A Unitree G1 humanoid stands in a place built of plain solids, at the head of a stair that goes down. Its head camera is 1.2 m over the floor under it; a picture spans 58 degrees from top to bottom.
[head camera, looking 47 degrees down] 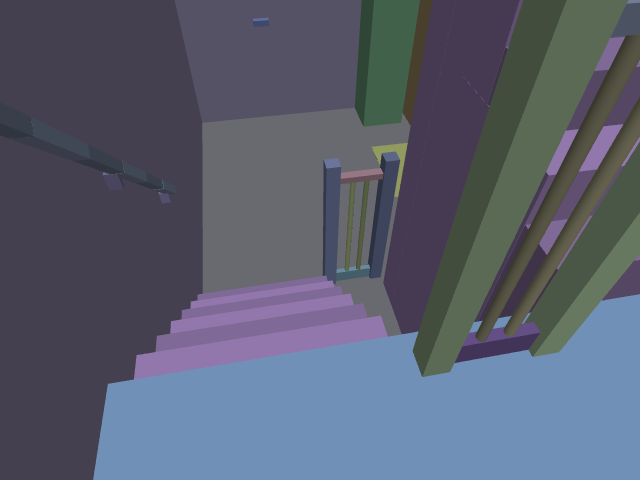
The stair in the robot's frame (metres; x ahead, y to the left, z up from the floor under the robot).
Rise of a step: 0.20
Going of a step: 0.20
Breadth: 0.90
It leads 11 degrees to the left of straight ahead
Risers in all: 7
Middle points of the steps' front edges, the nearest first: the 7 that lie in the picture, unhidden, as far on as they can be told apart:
0.63 0.17 0.00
0.83 0.21 -0.20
1.03 0.25 -0.41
1.23 0.28 -0.61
1.43 0.32 -0.81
1.63 0.36 -1.01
1.83 0.40 -1.22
